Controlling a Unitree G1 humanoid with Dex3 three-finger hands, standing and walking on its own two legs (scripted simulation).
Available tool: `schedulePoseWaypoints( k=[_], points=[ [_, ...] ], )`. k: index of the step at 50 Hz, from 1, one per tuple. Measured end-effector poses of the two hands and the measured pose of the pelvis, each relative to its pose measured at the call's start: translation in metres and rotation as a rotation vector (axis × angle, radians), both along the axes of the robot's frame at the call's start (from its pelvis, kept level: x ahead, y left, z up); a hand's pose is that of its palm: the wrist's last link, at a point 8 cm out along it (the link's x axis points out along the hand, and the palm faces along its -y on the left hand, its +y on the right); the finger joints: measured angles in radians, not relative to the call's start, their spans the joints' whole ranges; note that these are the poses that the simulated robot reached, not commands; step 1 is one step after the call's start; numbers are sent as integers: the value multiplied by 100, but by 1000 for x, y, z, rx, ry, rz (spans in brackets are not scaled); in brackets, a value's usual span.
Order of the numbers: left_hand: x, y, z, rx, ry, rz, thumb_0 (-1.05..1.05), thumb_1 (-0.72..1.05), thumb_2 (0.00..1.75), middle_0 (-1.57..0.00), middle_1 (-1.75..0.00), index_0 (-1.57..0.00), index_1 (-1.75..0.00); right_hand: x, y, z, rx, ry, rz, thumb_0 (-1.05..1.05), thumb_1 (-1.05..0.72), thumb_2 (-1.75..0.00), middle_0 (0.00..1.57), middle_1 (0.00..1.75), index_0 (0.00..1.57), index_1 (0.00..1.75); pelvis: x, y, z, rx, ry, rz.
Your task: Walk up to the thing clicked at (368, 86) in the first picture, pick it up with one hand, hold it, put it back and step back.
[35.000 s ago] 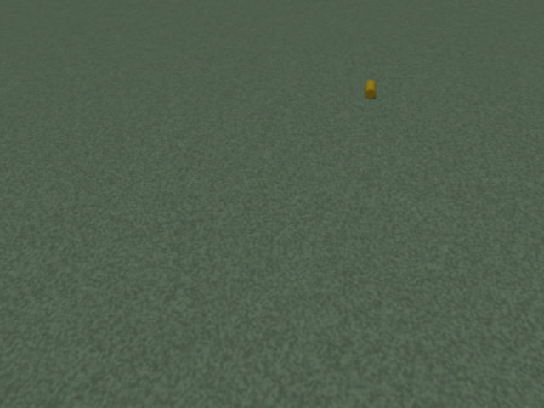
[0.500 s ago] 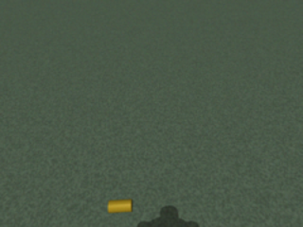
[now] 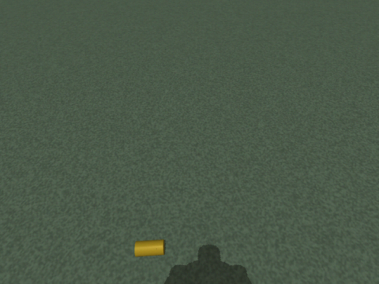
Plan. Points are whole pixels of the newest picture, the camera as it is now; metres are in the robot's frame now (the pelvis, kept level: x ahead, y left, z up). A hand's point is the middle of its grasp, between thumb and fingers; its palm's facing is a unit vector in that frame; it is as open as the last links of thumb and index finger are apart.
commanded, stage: step back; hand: left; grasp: from above
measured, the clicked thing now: (150, 247) +0.41 +0.23 -0.74
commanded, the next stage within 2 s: none
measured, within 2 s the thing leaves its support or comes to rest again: neither
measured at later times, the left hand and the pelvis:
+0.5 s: hand out of the picture +0.05 +0.27 -0.17, palm faces +0.01 -0.93 -0.37, open 7.4 cm; pelvis -0.09 +0.01 -0.03, yaw +3 degrees
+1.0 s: hand out of the picture -0.08 +0.26 -0.15, palm faces -0.06 -0.91 -0.40, open 7.4 cm; pelvis -0.19 +0.00 -0.01, yaw -2 degrees
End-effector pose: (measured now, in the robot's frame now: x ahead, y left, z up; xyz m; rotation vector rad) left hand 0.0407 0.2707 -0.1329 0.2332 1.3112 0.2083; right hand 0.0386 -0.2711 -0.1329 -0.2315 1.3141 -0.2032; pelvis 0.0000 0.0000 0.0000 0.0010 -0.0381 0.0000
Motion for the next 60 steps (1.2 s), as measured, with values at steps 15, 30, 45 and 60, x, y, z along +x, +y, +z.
schedulePoseWaypoints(
  k=[15, 30, 45, 60],
  points=[
    [15, 32, 16, 161, -122, -105, 0, 91, 90, -20, -30, -20, -30, 33, -69, 3, -117, -162, 55, 1, -91, -90, 20, 30, 20, 30, -53, -15, -21, 19, 2, -12],
    [-28, 52, -6, 74, -157, -71, 1, 91, 90, -20, -30, -20, -30, -84, -18, 16, -133, 24, 120, 1, -91, -90, 20, 30, 21, 30, -105, 16, -15, -18, 10, 42],
    [-103, 44, 4, 118, -99, -127, 1, 91, 90, -20, -30, -20, -30, -109, -29, 4, -112, -148, 64, 1, -90, -90, 21, 30, 21, 31, -164, 9, -21, -12, -2, -43],
    [-149, 44, 29, 127, -264, -138, 1, 90, 90, -21, -30, -21, -30, -192, -29, 7, -122, -101, 104, 1, -91, -90, 20, 30, 21, 30, -242, 14, -16, 13, 7, 7]
  ],
)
